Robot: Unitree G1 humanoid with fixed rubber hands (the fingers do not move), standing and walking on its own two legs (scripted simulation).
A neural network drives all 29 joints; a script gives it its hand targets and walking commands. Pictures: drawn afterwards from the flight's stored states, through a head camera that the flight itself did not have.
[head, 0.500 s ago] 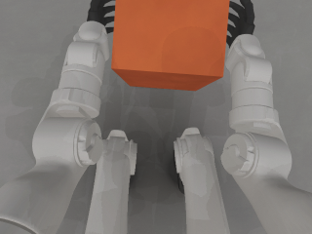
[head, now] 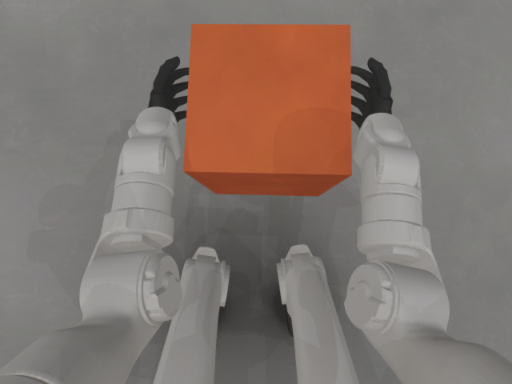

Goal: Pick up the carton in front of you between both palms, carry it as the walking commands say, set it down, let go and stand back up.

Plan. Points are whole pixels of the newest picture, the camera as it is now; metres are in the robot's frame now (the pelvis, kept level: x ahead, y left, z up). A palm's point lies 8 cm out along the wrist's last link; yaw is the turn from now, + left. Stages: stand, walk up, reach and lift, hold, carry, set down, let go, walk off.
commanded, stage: reach and lift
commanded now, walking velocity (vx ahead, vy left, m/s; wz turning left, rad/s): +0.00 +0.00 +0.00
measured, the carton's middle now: (268, 128) +0.50 -0.03 -0.13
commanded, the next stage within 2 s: none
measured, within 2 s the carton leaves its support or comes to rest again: neither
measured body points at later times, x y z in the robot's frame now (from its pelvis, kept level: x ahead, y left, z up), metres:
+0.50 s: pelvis +0.05 +0.00 +0.14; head +0.18 +0.00 +0.57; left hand +0.45 +0.14 +0.10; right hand +0.44 -0.17 +0.11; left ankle +0.10 +0.14 -0.50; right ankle +0.11 -0.13 -0.50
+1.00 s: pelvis +0.09 +0.00 +0.24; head +0.08 +0.01 +0.69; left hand +0.40 +0.15 +0.24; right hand +0.40 -0.16 +0.25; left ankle +0.10 +0.14 -0.50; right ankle +0.11 -0.13 -0.50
